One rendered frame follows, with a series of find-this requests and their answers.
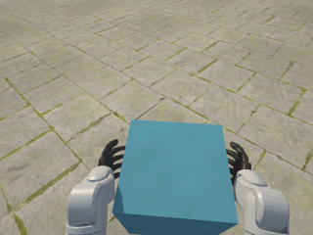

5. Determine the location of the carton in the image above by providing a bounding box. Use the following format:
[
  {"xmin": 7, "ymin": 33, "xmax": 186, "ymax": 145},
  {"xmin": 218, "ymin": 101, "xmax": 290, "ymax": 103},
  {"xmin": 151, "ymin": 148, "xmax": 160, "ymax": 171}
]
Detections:
[{"xmin": 112, "ymin": 119, "xmax": 239, "ymax": 235}]

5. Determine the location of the right robot hand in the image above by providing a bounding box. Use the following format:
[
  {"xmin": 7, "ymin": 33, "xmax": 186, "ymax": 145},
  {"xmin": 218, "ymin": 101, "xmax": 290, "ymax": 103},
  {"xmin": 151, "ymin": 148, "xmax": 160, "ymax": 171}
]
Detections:
[{"xmin": 226, "ymin": 142, "xmax": 251, "ymax": 186}]

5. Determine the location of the left robot hand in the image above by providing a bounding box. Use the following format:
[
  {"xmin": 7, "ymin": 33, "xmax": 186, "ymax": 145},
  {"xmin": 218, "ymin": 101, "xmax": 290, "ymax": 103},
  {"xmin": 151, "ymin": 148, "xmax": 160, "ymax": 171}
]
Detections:
[{"xmin": 98, "ymin": 139, "xmax": 126, "ymax": 179}]

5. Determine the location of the robot left forearm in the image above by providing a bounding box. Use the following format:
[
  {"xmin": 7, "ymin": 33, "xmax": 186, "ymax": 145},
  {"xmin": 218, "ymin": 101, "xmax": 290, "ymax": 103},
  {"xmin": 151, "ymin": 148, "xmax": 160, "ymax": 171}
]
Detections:
[{"xmin": 66, "ymin": 165, "xmax": 115, "ymax": 235}]

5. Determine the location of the robot right forearm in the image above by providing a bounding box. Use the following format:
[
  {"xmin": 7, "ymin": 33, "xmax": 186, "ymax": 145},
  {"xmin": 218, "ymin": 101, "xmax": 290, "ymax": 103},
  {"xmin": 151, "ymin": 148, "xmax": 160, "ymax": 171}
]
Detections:
[{"xmin": 233, "ymin": 169, "xmax": 291, "ymax": 235}]

